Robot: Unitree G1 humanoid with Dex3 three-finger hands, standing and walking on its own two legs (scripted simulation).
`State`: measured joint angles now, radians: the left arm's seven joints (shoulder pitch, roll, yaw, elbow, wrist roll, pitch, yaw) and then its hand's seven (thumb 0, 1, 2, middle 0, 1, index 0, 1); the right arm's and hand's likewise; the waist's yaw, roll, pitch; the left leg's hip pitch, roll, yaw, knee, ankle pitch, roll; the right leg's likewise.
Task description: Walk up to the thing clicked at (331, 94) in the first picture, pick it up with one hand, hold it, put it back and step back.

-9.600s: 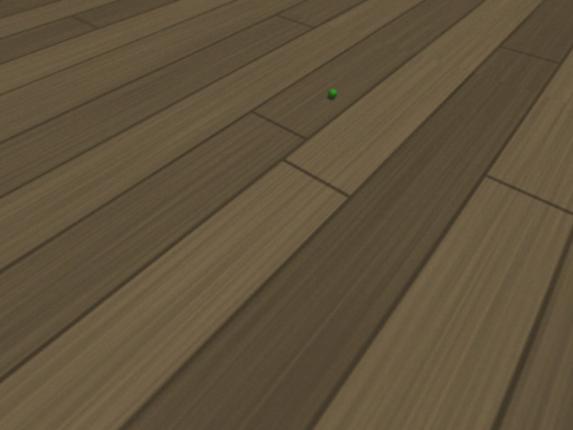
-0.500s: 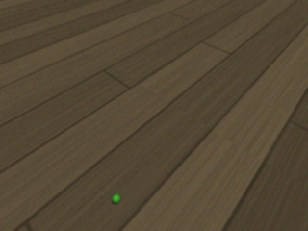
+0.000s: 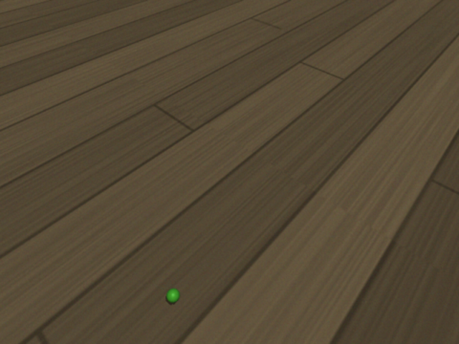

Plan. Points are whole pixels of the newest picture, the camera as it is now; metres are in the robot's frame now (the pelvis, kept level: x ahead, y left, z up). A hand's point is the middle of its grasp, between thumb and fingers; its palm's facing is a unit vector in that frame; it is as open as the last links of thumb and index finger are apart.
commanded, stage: stand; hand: left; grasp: from above
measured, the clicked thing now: (173, 295) +0.43 +0.25 -0.76
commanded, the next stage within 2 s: rise first in 0.42 s
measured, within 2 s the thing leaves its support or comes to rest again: neither
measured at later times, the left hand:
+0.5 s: hand out of the picture +0.07 +0.25 -0.16, palm faces -0.03 -0.94 -0.34, open 7.3 cm
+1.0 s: hand out of the picture +0.13 +0.26 -0.20, palm faces -0.08 -0.91 -0.40, open 12.9 cm
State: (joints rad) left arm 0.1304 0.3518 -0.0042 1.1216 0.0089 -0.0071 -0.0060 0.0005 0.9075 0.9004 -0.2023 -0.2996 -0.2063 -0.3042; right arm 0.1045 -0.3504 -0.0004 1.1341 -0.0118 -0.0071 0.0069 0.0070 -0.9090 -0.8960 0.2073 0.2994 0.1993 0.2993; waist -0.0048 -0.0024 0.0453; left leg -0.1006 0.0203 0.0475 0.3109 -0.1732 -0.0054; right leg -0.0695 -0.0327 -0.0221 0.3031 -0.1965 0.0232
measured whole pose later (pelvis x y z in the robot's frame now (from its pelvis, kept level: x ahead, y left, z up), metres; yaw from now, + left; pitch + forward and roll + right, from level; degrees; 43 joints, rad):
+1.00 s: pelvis -0.02 +0.00 -0.05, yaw +0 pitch +11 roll -1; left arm 0.07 0.33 0.16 0.85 0.18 0.11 -0.01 0.00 -0.28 0.98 -0.11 -1.00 -0.10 -1.01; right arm 0.27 -0.25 -0.03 0.66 0.01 -0.08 -0.01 0.01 -0.86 -0.88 0.21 0.30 0.20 0.30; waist -0.04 0.00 -0.06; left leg -0.64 0.04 0.03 0.84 -0.39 0.00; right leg -0.60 -0.03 -0.02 0.81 -0.40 0.02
